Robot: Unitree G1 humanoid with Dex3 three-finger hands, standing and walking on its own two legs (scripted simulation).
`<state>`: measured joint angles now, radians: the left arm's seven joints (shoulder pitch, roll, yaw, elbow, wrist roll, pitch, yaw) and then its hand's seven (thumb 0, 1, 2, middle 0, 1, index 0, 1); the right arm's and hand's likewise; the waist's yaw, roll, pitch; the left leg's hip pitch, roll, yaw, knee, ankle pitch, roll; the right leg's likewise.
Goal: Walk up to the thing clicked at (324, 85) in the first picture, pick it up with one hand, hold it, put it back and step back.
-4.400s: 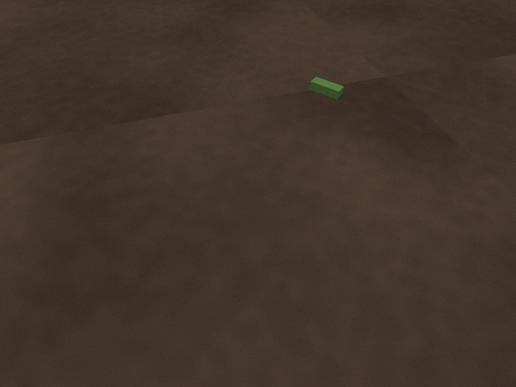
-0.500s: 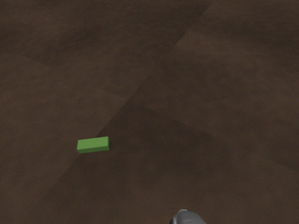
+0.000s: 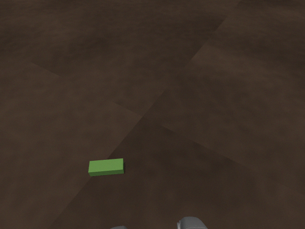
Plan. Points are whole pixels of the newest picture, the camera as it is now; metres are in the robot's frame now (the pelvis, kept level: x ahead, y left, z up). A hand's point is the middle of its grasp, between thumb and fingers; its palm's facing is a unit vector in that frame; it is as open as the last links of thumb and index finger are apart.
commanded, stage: walk up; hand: left
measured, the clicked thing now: (106, 167) +0.61 +0.30 -0.71
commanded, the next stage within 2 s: stand in 1.68 s
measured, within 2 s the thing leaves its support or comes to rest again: neither
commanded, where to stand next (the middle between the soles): +0.18 +0.02 m, yaw -2 degrees
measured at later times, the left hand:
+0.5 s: hand (46, 208) +0.21 +0.33 -0.14, palm faces -0.04 -0.92 -0.39, open 7.4 cm
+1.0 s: hand (50, 209) +0.21 +0.31 -0.13, palm faces -0.04 -0.95 -0.32, open 7.4 cm
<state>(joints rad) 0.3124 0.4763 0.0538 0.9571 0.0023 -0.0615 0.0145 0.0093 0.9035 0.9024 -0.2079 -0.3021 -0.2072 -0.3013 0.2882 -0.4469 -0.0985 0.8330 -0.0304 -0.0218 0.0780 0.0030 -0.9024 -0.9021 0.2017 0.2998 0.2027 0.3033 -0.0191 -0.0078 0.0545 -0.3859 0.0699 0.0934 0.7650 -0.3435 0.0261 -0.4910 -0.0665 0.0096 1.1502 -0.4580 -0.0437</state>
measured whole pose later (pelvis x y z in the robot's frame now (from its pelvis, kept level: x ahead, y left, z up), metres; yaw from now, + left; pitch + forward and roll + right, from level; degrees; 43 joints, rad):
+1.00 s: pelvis +0.13 +0.06 +0.03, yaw -3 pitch -3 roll +0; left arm 0.09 0.36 -0.01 1.17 -0.01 0.00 -0.02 0.01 0.90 0.90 -0.21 -0.30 -0.21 -0.30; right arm 0.01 -0.36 0.00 1.12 0.00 -0.03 0.01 0.01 -0.90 -0.90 0.20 0.30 0.20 0.30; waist 0.02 -0.01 0.06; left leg -0.18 0.03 0.07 0.44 -0.21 0.00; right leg -0.19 -0.04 0.01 0.43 -0.19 0.04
